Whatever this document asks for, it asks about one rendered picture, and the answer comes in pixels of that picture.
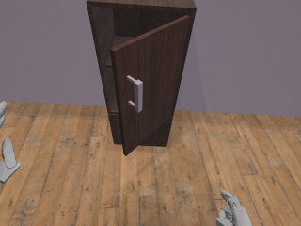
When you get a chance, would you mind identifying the right robot hand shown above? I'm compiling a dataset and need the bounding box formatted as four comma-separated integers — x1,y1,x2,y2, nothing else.
216,189,252,226

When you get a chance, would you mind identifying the handle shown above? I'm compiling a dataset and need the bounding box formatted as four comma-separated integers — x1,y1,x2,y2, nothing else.
126,75,143,113

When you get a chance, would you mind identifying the cupboard door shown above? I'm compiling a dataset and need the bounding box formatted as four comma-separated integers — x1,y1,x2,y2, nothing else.
110,15,191,156

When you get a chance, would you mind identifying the left robot hand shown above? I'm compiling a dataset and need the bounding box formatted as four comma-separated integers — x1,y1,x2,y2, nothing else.
0,101,21,185

